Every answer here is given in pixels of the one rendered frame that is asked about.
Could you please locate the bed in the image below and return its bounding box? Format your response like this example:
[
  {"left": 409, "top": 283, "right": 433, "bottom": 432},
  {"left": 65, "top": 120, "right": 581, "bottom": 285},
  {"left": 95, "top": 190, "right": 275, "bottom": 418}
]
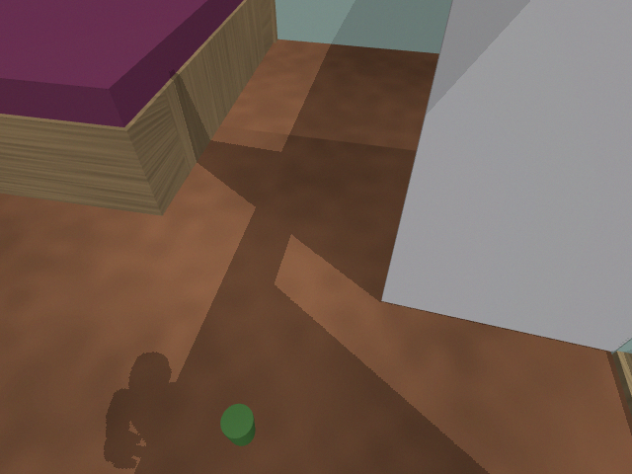
[{"left": 0, "top": 0, "right": 277, "bottom": 216}]

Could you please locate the cup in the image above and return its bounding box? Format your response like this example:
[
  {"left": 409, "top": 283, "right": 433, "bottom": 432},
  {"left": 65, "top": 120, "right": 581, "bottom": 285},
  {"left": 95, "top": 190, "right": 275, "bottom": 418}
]
[{"left": 220, "top": 404, "right": 255, "bottom": 446}]

